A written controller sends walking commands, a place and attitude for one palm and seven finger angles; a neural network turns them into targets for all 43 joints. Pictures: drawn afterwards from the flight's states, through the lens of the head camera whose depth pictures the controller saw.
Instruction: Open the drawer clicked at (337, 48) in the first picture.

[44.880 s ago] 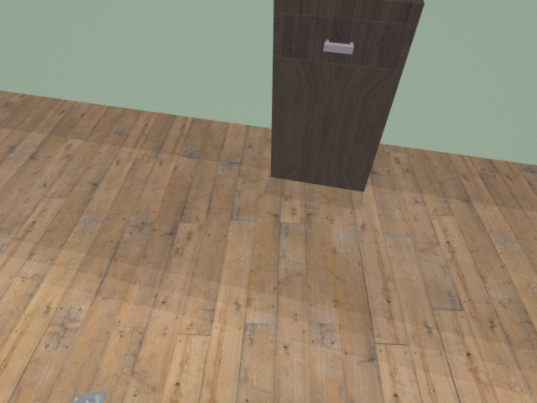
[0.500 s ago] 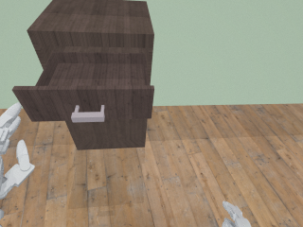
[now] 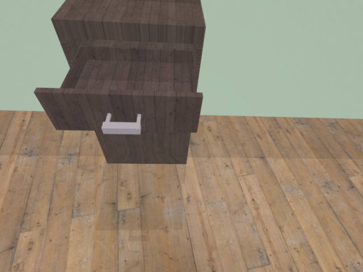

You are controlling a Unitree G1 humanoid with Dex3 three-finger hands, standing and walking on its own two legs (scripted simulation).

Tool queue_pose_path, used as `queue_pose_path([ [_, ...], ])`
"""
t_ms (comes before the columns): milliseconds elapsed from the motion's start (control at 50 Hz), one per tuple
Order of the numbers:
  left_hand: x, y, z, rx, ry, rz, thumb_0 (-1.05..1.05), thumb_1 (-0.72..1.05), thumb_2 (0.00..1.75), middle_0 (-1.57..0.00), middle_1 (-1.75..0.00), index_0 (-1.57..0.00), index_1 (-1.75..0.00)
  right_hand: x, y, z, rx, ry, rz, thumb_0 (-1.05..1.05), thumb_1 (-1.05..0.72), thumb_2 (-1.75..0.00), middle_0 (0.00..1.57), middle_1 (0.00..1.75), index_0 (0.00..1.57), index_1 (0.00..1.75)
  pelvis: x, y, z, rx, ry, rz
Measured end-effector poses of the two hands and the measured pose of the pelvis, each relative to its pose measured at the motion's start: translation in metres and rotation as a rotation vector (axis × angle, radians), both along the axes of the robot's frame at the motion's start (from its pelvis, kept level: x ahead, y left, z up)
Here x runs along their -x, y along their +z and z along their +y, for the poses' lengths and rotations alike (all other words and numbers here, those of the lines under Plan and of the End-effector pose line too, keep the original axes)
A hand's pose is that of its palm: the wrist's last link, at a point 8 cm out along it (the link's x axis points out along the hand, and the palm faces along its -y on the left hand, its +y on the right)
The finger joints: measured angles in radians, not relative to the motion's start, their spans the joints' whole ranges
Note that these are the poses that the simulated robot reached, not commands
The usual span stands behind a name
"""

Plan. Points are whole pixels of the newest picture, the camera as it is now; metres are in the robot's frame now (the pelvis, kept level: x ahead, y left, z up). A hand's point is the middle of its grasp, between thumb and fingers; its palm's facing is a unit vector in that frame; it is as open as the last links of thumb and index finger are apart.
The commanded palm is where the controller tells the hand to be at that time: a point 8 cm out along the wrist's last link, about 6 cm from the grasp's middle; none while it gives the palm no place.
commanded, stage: let the arm hang, fingers relaxed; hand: left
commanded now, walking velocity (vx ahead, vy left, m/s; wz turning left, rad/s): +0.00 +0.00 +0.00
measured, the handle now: (123, 122) +0.50 +0.21 -0.02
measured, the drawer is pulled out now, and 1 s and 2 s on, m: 0.29 0.29 0.29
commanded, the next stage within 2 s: look to check the result in 0.60 s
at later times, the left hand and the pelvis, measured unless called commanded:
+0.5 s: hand out of the picture +0.05 +0.19 -0.17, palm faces -0.01 -0.98 -0.20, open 7.4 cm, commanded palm none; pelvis +0.01 +0.01 +0.00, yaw -1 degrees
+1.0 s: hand out of the picture +0.04 +0.21 -0.17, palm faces -0.01 -0.97 -0.26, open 7.4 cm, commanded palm none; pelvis +0.02 +0.00 +0.00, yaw -1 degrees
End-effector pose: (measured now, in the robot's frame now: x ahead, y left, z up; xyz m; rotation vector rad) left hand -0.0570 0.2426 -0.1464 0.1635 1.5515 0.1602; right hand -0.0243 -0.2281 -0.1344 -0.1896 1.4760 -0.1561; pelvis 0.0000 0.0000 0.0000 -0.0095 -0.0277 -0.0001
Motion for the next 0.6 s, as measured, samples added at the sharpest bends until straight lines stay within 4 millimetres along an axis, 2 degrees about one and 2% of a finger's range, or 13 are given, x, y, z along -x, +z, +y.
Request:
queue_pose_path([
  [60,0.01,0.005,0.005,-0.019,0.008,0.031,0.0,0.93,0.89,-0.2,-0.3,-0.2,-0.29,0.008,-0.004,0.01,-0.022,-0.017,0.019,0.01,-0.9,-0.9,0.2,0.3,0.2,0.3,-0.001,0.0,0.003,-0.002,-0.001,-0.003],
  [140,0.004,0.007,0.007,-0.032,0.005,0.018,0.0,0.92,0.89,-0.2,-0.3,-0.2,-0.29,0.009,-0.01,0.019,-0.047,-0.03,0.015,0.01,-0.9,-0.9,0.2,0.3,0.2,0.3,-0.001,0.0,0.006,-0.005,-0.004,-0.007],
  [280,-0.038,0.004,0.003,-0.026,-0.022,-0.095,0.0,0.91,0.89,-0.2,-0.3,-0.2,-0.29,-0.004,-0.014,0.024,-0.06,-0.038,-0.035,0.0,-0.9,-0.9,0.2,0.3,0.2,0.3,-0.002,0.0,0.008,-0.011,-0.01,-0.01],
  [440,-0.09,0.002,-0.005,-0.001,-0.057,-0.224,0.0,0.91,0.89,-0.2,-0.3,-0.2,-0.29,-0.023,-0.01,0.014,-0.033,-0.04,-0.093,0.0,-0.9,-0.9,0.2,0.3,0.2,0.3,-0.007,0.001,0.006,-0.012,-0.013,-0.013],
  [520,-0.104,0.003,-0.007,0.005,-0.067,-0.253,0.0,0.91,0.89,-0.2,-0.3,-0.2,-0.29,-0.029,-0.007,0.007,-0.015,-0.038,-0.105,0.0,-0.9,-0.9,0.2,0.3,0.2,0.3,-0.009,0.001,0.006,-0.01,-0.014,-0.014],
  [600,-0.109,0.003,-0.006,0.002,-0.071,-0.256,0.0,0.91,0.89,-0.2,-0.3,-0.2,-0.29,-0.032,-0.005,0.002,-0.003,-0.037,-0.106,0.0,-0.9,-0.9,0.2,0.3,0.2,0.3,-0.011,0.002,0.005,-0.009,-0.015,-0.013],
])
